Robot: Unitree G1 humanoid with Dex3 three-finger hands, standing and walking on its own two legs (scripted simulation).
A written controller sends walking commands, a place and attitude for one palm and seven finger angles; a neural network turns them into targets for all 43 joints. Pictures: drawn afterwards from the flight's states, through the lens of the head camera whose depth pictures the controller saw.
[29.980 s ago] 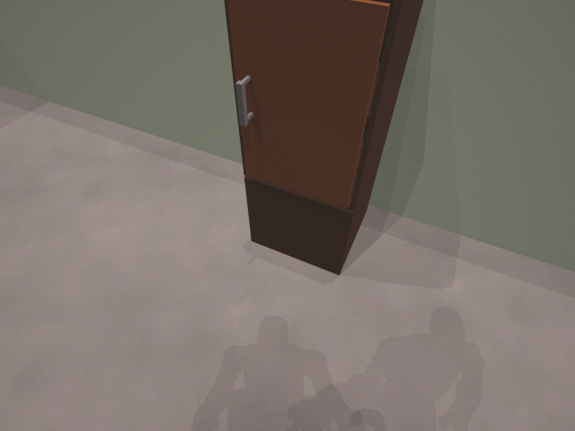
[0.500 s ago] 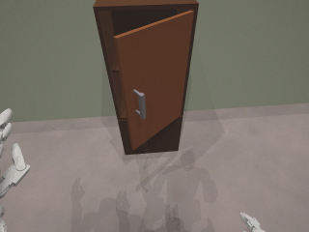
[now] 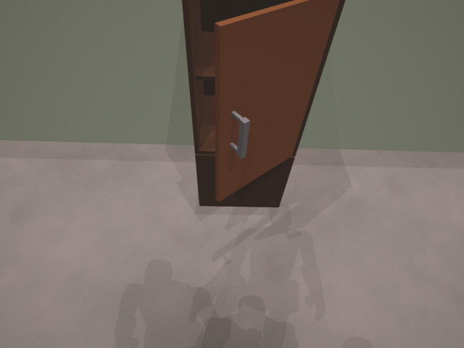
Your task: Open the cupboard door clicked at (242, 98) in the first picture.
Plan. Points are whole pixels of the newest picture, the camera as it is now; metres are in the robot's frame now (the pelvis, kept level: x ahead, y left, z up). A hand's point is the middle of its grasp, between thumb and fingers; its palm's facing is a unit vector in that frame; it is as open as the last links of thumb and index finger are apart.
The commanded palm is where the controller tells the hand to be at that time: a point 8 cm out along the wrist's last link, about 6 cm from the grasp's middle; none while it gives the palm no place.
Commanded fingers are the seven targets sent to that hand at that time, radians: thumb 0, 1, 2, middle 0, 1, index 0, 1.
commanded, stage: let the arm hang, fingers relaxed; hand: left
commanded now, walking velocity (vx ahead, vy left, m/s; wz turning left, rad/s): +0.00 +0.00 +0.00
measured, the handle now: (238, 135) +0.62 +0.04 -0.04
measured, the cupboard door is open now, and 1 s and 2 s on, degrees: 38 38 38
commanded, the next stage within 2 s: look to check the result in 0.64 s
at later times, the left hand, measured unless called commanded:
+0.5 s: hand out of the picture +0.08 +0.21 -0.16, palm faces -0.01 -0.96 -0.27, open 7.4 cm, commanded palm none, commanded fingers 0.00 0.90 0.90 -0.20 -0.30 -0.20 -0.30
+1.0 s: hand out of the picture +0.08 +0.21 -0.16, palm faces +0.00 -0.96 -0.30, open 7.4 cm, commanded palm none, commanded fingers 0.00 0.90 0.90 -0.20 -0.30 -0.20 -0.30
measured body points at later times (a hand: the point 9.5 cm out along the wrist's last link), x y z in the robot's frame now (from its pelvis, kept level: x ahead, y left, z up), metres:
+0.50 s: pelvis +0.01 +0.01 +0.00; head +0.02 +0.00 +0.45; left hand +0.08 +0.26 -0.14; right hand +0.03 -0.25 -0.16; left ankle +0.00 +0.11 -0.74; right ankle +0.04 -0.10 -0.74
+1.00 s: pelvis +0.03 -0.01 +0.01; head +0.05 -0.02 +0.46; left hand +0.08 +0.26 -0.14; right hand +0.07 -0.27 -0.15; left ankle +0.00 +0.11 -0.74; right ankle +0.04 -0.10 -0.74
